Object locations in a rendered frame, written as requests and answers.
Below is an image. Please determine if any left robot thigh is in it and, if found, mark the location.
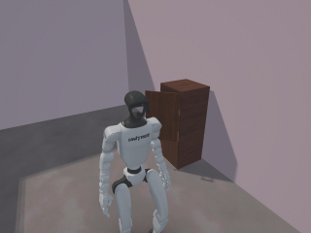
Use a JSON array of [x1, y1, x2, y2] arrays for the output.
[[145, 168, 168, 223]]

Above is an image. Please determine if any left robot hand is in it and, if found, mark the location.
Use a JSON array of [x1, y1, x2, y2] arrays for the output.
[[159, 169, 171, 191]]

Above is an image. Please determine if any robot left forearm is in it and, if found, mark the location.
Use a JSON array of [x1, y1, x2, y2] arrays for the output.
[[153, 146, 166, 171]]

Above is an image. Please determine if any cupboard door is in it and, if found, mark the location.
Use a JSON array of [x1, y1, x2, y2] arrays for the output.
[[145, 90, 180, 143]]

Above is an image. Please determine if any left robot upper arm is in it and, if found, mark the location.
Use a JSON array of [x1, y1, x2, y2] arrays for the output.
[[147, 116, 162, 150]]

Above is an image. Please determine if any right robot hand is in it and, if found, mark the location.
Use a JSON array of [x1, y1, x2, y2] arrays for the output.
[[99, 192, 114, 218]]

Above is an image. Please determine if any handle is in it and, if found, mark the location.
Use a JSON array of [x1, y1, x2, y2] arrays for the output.
[[146, 100, 150, 114]]

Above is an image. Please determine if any robot torso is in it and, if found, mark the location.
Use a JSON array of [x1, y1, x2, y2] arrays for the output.
[[117, 117, 154, 187]]

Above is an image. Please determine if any right robot upper arm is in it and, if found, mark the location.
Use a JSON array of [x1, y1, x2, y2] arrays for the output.
[[102, 125, 121, 163]]

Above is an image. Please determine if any robot right forearm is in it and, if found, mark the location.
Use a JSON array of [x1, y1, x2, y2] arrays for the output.
[[99, 153, 111, 193]]

